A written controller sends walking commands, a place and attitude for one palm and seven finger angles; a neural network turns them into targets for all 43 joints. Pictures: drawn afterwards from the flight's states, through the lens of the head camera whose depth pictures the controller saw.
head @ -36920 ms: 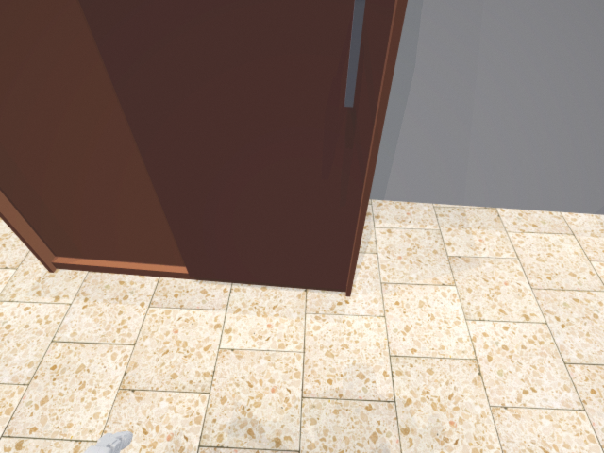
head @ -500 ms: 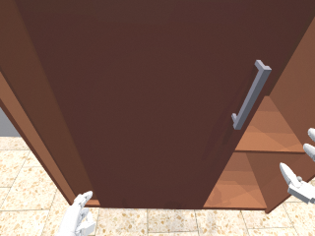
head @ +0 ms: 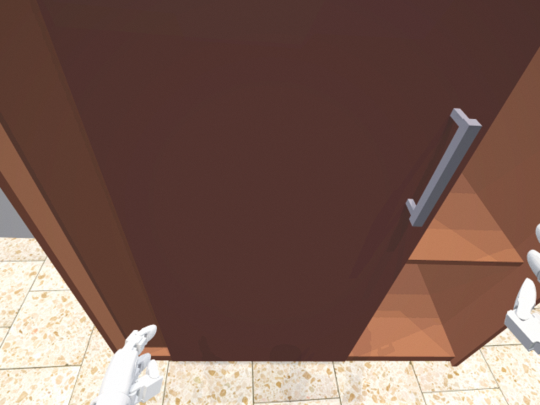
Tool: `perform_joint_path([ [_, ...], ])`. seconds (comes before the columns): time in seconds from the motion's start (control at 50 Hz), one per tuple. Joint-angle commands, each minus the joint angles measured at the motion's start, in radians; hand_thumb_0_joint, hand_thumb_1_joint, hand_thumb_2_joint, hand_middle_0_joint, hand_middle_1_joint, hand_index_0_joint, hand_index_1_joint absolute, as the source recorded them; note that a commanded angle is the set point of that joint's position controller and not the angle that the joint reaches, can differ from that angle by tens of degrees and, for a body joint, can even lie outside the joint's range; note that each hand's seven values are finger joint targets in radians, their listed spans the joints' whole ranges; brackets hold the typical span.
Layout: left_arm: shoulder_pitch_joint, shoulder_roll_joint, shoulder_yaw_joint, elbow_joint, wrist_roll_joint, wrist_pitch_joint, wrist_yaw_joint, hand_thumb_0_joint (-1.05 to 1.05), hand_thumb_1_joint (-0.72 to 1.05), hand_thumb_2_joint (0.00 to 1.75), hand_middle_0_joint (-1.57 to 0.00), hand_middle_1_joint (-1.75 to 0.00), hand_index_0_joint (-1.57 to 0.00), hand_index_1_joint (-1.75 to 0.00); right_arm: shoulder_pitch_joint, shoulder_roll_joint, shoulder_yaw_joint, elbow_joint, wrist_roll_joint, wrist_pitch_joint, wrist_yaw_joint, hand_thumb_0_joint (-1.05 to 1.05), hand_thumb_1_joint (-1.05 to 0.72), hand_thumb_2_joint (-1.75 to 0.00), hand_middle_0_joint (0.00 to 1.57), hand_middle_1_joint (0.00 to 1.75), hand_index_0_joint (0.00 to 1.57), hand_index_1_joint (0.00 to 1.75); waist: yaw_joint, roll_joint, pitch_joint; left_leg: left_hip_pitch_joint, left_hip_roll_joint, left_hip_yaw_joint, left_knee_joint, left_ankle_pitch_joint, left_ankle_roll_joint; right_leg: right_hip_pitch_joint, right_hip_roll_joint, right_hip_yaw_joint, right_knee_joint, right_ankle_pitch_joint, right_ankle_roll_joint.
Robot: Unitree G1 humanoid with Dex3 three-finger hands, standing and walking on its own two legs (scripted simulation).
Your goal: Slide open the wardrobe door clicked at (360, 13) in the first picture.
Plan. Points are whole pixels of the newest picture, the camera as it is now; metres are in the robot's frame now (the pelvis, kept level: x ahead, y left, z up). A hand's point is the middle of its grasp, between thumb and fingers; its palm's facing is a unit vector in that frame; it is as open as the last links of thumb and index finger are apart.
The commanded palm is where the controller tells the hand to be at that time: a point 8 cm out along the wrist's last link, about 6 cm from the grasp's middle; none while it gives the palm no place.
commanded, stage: step back with the hand held close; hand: right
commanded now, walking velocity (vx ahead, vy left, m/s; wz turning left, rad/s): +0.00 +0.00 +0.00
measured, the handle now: (435, 172) +0.42 -0.27 +0.17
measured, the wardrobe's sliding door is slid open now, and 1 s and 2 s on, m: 0.42 0.42 0.42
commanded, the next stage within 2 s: stop stepping back and stand still in 0.96 s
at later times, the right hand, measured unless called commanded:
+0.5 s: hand out of the picture +0.16 -0.30 +0.15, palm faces +0.30 +0.83 -0.48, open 7.4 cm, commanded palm +0.10 -0.34 +0.17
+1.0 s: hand out of the picture +0.04 -0.39 +0.16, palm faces +0.45 +0.82 -0.35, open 7.4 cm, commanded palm -0.03 -0.42 +0.17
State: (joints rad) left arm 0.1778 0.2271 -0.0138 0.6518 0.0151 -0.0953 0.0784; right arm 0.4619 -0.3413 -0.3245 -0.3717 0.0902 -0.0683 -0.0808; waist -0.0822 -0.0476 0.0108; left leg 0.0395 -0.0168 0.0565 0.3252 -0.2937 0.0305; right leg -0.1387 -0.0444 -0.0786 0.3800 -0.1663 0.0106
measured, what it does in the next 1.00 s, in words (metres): walks backwards: left foot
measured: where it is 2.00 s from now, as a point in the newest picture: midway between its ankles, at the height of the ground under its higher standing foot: outside the picture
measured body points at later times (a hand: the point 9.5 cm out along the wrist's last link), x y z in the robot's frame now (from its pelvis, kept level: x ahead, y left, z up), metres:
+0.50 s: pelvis -0.05 -0.05 -0.01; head -0.03 -0.07 +0.44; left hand +0.13 +0.20 -0.07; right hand +0.14 -0.34 +0.18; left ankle -0.07 +0.09 -0.74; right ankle +0.03 -0.13 -0.74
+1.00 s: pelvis -0.17 -0.11 -0.02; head -0.17 -0.15 +0.43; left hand +0.03 +0.11 -0.08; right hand +0.01 -0.43 +0.18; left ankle -0.20 +0.03 -0.74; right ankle +0.02 -0.14 -0.74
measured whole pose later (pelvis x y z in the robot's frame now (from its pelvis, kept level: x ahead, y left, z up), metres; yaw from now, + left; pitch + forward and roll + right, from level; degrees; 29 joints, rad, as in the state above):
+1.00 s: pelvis -0.17 -0.11 -0.02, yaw -1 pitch -2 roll +6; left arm 0.15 0.20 -0.01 0.61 0.01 -0.09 0.08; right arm 0.40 -0.42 -0.40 -0.46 0.06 -0.22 -0.12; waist -0.03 -0.03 0.03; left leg -0.17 -0.10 -0.02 0.59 -0.43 0.01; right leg -0.45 -0.01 -0.11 0.43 0.01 -0.12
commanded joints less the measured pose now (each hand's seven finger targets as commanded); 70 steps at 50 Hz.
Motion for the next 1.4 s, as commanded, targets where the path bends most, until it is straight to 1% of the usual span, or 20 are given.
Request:
perform_joint_path([
  [0.0,-0.141,0.105,0.036,-0.169,-0.003,-0.046,0.014,0.00,0.90,0.90,-0.20,-0.30,-0.20,-0.30,-0.092,-0.206,-0.135,-0.212,0.003,-0.067,-0.017,0.00,-0.90,-0.90,0.20,0.30,0.20,0.30,-0.001,0.020,-0.066,-0.168,0.032,-0.046,-0.058,0.428,-0.042,0.167,0.031,0.008,0.014,0.231,-0.056],
  [0.1,-0.146,0.125,0.035,-0.199,-0.013,-0.017,0.011,0.00,0.90,0.90,-0.20,-0.30,-0.20,-0.30,-0.263,-0.355,-0.257,-0.289,-0.010,-0.111,-0.030,0.00,-0.90,-0.90,0.20,0.30,0.20,0.30,0.036,0.063,0.012,-0.317,0.088,-0.111,-0.114,0.525,-0.086,0.114,0.009,0.006,0.092,0.165,-0.068],
  [0.18,-0.139,0.111,0.042,-0.211,-0.011,0.036,0.012,0.00,0.90,0.90,-0.20,-0.30,-0.20,-0.30,-0.088,-0.234,-0.163,-0.195,-0.026,-0.109,-0.018,0.00,-0.90,-0.90,0.20,0.30,0.20,0.30,0.043,0.134,-0.089,-0.228,0.120,-0.069,-0.006,0.848,-0.132,0.069,0.022,-0.015,0.142,0.243,-0.071],
  [0.38,-0.114,0.114,0.053,-0.291,-0.022,0.081,0.020,0.00,0.90,0.90,-0.20,-0.30,-0.20,-0.30,0.087,-0.302,-0.251,-0.364,-0.006,-0.121,-0.047,0.00,-0.90,-0.90,0.20,0.30,0.20,0.30,0.045,0.023,-0.210,-0.239,0.063,-0.062,0.071,0.481,-0.072,0.060,-0.039,0.039,0.087,0.369,-0.064],
  [0.58,-0.096,0.161,0.066,-0.283,-0.020,-0.001,0.021,0.00,0.90,0.90,-0.20,-0.30,-0.20,-0.30,0.052,-0.249,-0.257,-0.344,-0.043,-0.179,-0.057,0.00,-0.90,-0.90,0.20,0.30,0.20,0.30,0.041,-0.223,-0.087,0.000,-0.052,-0.013,0.350,0.026,-0.045,-0.496,-0.183,0.265,-0.261,-0.576,-0.126],
  [0.74,-0.067,0.119,0.056,-0.218,-0.009,-0.035,-0.001,0.00,0.90,0.90,-0.20,-0.30,-0.20,-0.30,0.028,-0.258,-0.213,-0.396,-0.009,-0.205,-0.054,0.00,-0.90,-0.90,0.20,0.30,0.20,0.30,0.063,0.033,-0.121,-0.441,0.067,-0.210,-0.056,-0.106,0.040,-0.052,-0.033,0.125,0.046,-0.184,-0.005],
  [0.78,-0.041,0.100,0.052,-0.176,-0.003,-0.035,-0.001,0.00,0.90,0.90,-0.20,-0.30,-0.20,-0.30,-0.063,-0.277,-0.206,-0.396,-0.012,-0.223,-0.071,0.00,-0.90,-0.90,0.20,0.30,0.20,0.30,0.085,0.117,-0.215,-0.483,0.193,-0.277,-0.059,0.321,0.034,0.141,-0.013,0.058,0.202,0.059,-0.021],
  [0.82,-0.047,0.126,0.075,-0.188,-0.029,-0.042,0.013,0.00,0.90,0.90,-0.20,-0.30,-0.20,-0.30,-0.093,-0.266,-0.185,-0.376,-0.024,-0.201,-0.071,0.00,-0.90,-0.90,0.20,0.30,0.20,0.30,0.092,0.251,-0.248,-0.447,0.128,-0.187,0.035,0.501,-0.055,0.183,-0.015,0.052,0.206,0.168,-0.053],
  [0.9,-0.117,0.146,0.063,-0.203,-0.025,-0.048,0.021,0.00,0.90,0.90,-0.20,-0.30,-0.20,-0.30,-0.147,-0.271,-0.194,-0.322,-0.024,-0.202,-0.063,0.00,-0.90,-0.90,0.20,0.30,0.20,0.30,0.070,-0.120,-0.078,-0.446,-0.023,-0.115,0.115,-0.064,-0.062,0.019,-0.140,0.200,-0.087,-0.158,-0.075],
  [0.96,-0.118,0.164,0.078,-0.202,0.018,-0.039,0.015,0.00,0.90,0.90,-0.20,-0.30,-0.20,-0.30,-0.104,-0.304,-0.263,-0.265,-0.028,-0.215,-0.057,0.00,-0.90,-0.90,0.20,0.30,0.20,0.30,0.038,-0.306,-0.082,-0.067,-0.147,-0.028,0.451,-0.199,0.009,-0.457,-0.265,0.401,-0.475,-0.698,0.081],
  [1.04,-0.091,0.107,0.082,-0.221,-0.009,-0.034,-0.020,0.00,0.90,0.90,-0.20,-0.30,-0.20,-0.30,0.007,-0.282,-0.230,-0.346,-0.004,-0.224,-0.049,0.00,-0.90,-0.90,0.20,0.30,0.20,0.30,0.013,-0.051,-0.188,-0.251,-0.041,-0.010,0.153,-0.224,0.070,-0.191,-0.056,0.020,-0.042,-0.311,0.068],
  [1.06,-0.065,0.095,0.083,-0.226,-0.032,-0.043,-0.021,0.00,0.90,0.90,-0.20,-0.30,-0.20,-0.30,0.098,-0.292,-0.245,-0.358,0.002,-0.223,-0.055,0.00,-0.90,-0.90,0.20,0.30,0.20,0.30,0.021,0.171,-0.213,-0.501,0.109,-0.149,-0.069,-0.257,0.103,0.017,0.054,-0.054,0.368,-0.194,0.082],
  [1.08,-0.074,0.102,0.092,-0.220,-0.035,-0.042,-0.024,0.00,0.90,0.90,-0.20,-0.30,-0.20,-0.30,0.099,-0.270,-0.198,-0.432,0.000,-0.224,-0.048,0.00,-0.90,-0.90,0.20,0.30,0.20,0.30,0.037,0.368,-0.130,-0.747,0.334,-0.435,-0.203,-0.346,0.186,0.018,0.086,0.093,0.748,-0.209,0.074],
  [1.12,-0.033,0.089,0.084,-0.190,-0.008,-0.027,-0.041,0.00,0.90,0.90,-0.20,-0.30,-0.20,-0.30,-0.003,-0.298,-0.247,-0.477,-0.009,-0.221,-0.038,0.00,-0.90,-0.90,0.20,0.30,0.20,0.30,0.083,0.203,-0.136,-0.667,0.367,-0.251,-0.019,-0.137,0.230,-0.210,0.018,0.185,1.008,-0.286,0.043],
  [1.16,-0.059,0.070,0.057,-0.208,-0.018,-0.026,-0.011,0.00,0.90,0.90,-0.20,-0.30,-0.20,-0.30,-0.193,-0.277,-0.194,-0.444,-0.013,-0.176,-0.030,0.00,-0.90,-0.90,0.20,0.30,0.20,0.30,0.115,0.206,-0.021,-0.688,0.204,-0.163,-0.028,-0.456,0.080,-0.107,-0.001,0.123,0.505,-0.336,0.005],
  [1.2,-0.026,0.139,0.069,-0.149,-0.018,-0.068,0.025,0.00,0.90,0.90,-0.20,-0.30,-0.20,-0.30,-0.207,-0.247,-0.203,-0.326,-0.022,-0.171,-0.049,0.00,-0.90,-0.90,0.20,0.30,0.20,0.30,0.128,-0.248,0.056,-0.649,0.061,-0.090,0.402,-0.317,0.006,-0.086,-0.047,0.270,-0.016,-0.364,-0.021],
  [1.22,-0.009,0.153,0.068,-0.167,-0.019,-0.089,0.018,0.00,0.90,0.90,-0.20,-0.30,-0.20,-0.30,-0.266,-0.246,-0.190,-0.339,-0.035,-0.187,-0.067,0.00,-0.90,-0.90,0.20,0.30,0.20,0.30,0.122,-0.536,0.086,-0.692,-0.028,-0.023,0.659,-0.322,-0.026,-0.153,-0.232,0.585,-0.246,-0.527,-0.023],
  [1.26,-0.006,0.123,0.068,-0.161,-0.013,-0.111,0.016,0.00,0.90,0.90,-0.20,-0.30,-0.20,-0.30,-0.298,-0.319,-0.226,-0.313,-0.061,-0.217,-0.079,0.00,-0.90,-0.90,0.20,0.30,0.20,0.30,0.100,-0.294,0.071,-0.612,-0.050,-0.112,0.825,-0.197,-0.017,-0.289,-0.291,0.668,-0.317,-0.740,-0.039],
  [1.3,-0.037,0.119,0.075,-0.176,-0.017,-0.106,-0.018,0.00,0.90,0.90,-0.20,-0.30,-0.20,-0.30,-0.155,-0.257,-0.179,-0.400,-0.053,-0.177,-0.064,0.00,-0.90,-0.90,0.20,0.30,0.20,0.30,0.082,-0.154,-0.061,-0.588,-0.084,-0.070,0.833,-0.138,-0.014,-0.159,-0.196,0.562,-0.328,-0.690,0.154],
  [1.38,-0.062,0.082,0.083,-0.204,-0.003,-0.106,-0.044,0.00,0.90,0.90,-0.20,-0.30,-0.20,-0.30,0.100,-0.215,-0.138,-0.594,-0.038,-0.153,-0.063,0.00,-0.90,-0.90,0.20,0.30,0.20,0.30,0.043,-0.334,-0.121,-0.320,-0.125,0.099,0.585,-0.081,-0.009,-0.159,-0.032,0.177,-0.378,-0.405,0.271],
])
